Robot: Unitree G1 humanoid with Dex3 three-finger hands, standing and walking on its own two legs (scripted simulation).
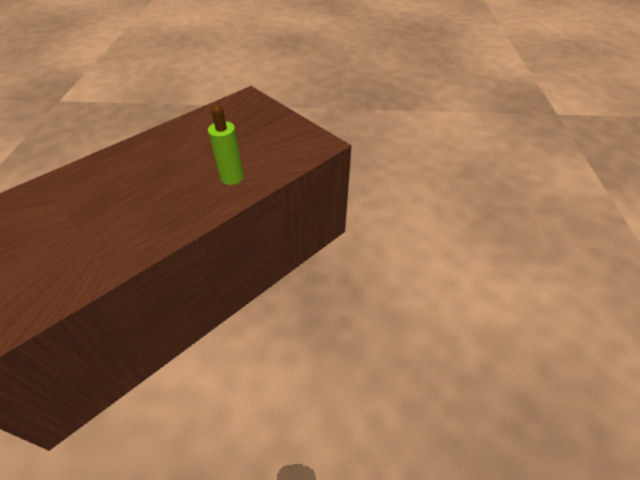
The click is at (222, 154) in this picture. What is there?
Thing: necked bottle
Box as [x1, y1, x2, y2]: [208, 105, 243, 184]
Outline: 214,105 211,109 214,122 208,127 208,133 220,179 222,182 226,184 233,184 240,181 243,177 234,127 230,122 224,120 221,107 218,105
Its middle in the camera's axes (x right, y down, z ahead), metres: -0.28 -0.29 +1.14
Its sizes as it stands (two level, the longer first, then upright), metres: 0.076 0.076 0.249
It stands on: a support 0.45 m high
